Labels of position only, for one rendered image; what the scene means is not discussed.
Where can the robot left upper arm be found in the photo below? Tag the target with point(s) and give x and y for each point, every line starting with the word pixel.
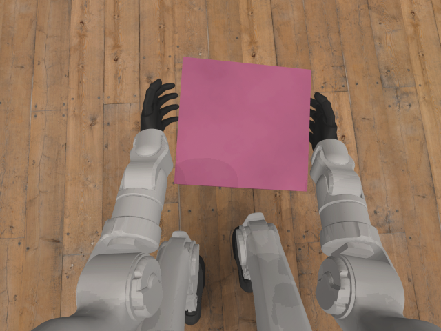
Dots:
pixel 116 292

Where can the right robot foot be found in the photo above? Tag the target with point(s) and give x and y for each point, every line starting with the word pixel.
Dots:
pixel 245 284

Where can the carton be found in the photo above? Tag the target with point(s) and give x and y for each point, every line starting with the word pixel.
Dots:
pixel 243 125

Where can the left robot shin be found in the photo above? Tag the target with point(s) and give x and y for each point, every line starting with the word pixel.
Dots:
pixel 191 301

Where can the right robot hand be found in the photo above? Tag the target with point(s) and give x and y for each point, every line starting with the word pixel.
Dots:
pixel 324 125

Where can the robot right forearm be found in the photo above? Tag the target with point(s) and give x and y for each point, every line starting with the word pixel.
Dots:
pixel 346 227

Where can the robot right upper arm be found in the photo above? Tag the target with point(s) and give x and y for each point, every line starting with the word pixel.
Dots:
pixel 364 295

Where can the robot left forearm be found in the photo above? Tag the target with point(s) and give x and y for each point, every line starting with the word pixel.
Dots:
pixel 134 225

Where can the left robot hand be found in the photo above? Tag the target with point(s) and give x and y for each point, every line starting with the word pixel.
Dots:
pixel 152 113

